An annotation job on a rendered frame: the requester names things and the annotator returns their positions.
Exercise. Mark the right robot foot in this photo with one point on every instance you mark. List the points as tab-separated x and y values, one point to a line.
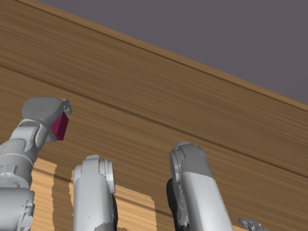
172	202

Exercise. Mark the cube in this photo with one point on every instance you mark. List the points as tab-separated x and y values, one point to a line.
59	126

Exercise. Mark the left robot arm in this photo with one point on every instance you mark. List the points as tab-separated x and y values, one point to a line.
17	158

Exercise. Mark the right robot hand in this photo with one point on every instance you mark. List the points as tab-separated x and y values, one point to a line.
251	225

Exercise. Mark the left robot hand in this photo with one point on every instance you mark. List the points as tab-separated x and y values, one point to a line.
47	109

